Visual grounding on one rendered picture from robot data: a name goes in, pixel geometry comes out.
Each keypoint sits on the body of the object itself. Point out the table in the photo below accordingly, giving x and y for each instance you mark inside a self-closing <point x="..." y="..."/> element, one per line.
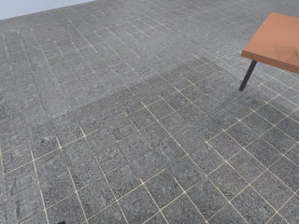
<point x="275" y="43"/>

